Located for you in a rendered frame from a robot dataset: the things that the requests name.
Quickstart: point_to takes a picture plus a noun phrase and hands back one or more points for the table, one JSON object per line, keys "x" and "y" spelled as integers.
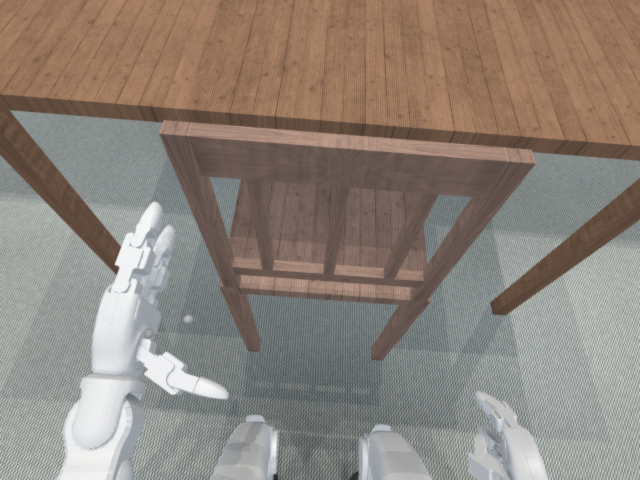
{"x": 552, "y": 76}

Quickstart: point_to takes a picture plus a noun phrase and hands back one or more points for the robot thigh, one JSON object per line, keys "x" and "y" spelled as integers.
{"x": 251, "y": 453}
{"x": 386, "y": 455}

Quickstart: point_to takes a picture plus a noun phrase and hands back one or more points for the left robot thigh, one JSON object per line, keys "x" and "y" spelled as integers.
{"x": 251, "y": 453}

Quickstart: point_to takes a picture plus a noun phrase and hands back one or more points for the chair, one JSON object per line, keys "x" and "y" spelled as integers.
{"x": 335, "y": 217}

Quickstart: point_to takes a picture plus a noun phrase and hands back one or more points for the right robot thigh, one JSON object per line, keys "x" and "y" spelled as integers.
{"x": 386, "y": 455}

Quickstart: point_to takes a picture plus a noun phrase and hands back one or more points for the right robot hand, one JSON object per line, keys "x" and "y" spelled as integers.
{"x": 515, "y": 454}

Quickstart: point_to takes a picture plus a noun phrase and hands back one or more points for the robot left forearm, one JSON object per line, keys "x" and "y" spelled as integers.
{"x": 101, "y": 430}

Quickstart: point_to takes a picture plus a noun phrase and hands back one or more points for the left robot hand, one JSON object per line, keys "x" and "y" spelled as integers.
{"x": 129, "y": 308}

